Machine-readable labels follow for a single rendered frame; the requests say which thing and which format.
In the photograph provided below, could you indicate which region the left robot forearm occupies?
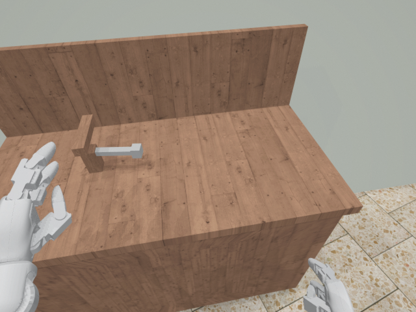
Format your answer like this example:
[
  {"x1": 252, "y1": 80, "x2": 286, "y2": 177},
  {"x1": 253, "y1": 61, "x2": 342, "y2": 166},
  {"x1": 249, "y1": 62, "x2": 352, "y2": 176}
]
[{"x1": 0, "y1": 261, "x2": 39, "y2": 312}]

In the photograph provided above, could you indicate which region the robot left hand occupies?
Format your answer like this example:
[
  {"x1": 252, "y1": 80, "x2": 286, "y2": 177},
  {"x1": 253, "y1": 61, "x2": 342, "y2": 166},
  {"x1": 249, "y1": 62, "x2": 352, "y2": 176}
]
[{"x1": 0, "y1": 142, "x2": 72, "y2": 263}]

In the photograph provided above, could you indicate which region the counter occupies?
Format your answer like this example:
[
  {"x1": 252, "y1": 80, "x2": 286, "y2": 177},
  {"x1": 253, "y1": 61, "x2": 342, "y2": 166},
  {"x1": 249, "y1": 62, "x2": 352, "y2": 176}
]
[{"x1": 0, "y1": 24, "x2": 363, "y2": 312}]

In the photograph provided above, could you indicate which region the tap lever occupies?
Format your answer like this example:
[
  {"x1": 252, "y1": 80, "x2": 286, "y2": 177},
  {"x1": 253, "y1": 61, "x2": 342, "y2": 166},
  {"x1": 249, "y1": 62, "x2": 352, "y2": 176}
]
[{"x1": 95, "y1": 144, "x2": 143, "y2": 159}]

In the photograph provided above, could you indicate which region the robot right hand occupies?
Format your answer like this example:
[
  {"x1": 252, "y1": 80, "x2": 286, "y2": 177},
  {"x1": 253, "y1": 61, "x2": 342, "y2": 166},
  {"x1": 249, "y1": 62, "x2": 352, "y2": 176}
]
[{"x1": 303, "y1": 258, "x2": 354, "y2": 312}]

